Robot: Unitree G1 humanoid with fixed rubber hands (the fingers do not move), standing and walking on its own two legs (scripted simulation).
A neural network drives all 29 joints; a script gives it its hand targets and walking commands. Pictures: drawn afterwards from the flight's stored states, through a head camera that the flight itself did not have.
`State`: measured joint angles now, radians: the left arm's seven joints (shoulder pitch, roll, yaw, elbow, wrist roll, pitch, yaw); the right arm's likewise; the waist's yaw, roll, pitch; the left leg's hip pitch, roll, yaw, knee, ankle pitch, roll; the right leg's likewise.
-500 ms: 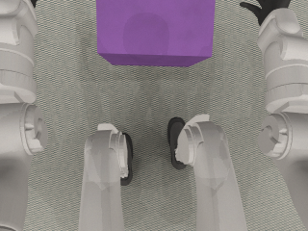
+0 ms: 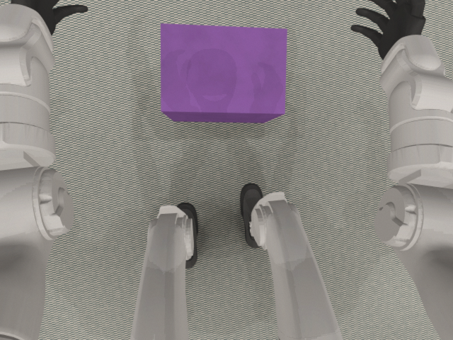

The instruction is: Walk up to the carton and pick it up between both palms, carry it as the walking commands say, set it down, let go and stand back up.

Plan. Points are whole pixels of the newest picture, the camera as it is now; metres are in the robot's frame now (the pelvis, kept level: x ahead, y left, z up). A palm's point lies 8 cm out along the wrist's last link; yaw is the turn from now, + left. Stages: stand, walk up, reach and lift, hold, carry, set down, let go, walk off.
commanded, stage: set down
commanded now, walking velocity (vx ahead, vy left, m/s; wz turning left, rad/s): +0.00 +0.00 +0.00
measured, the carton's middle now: (221, 82) +0.55 -0.04 -0.46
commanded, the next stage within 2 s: let go in 0.32 s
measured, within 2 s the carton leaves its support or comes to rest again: neither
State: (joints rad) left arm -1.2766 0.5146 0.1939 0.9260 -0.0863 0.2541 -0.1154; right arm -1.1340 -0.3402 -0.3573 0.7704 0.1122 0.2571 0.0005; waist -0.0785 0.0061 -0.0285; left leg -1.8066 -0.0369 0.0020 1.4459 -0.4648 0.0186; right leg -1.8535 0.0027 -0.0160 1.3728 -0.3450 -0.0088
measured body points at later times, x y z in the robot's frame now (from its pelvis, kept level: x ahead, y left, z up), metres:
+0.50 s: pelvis +0.03 +0.00 +0.09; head +0.33 -0.01 +0.42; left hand +0.56 +0.22 -0.01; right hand +0.51 -0.26 -0.02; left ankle +0.07 +0.10 -0.54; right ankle +0.11 -0.11 -0.54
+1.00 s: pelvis +0.08 +0.00 +0.17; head +0.22 +0.00 +0.60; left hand +0.38 +0.23 +0.08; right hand +0.33 -0.25 +0.09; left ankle +0.07 +0.11 -0.54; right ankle +0.11 -0.11 -0.54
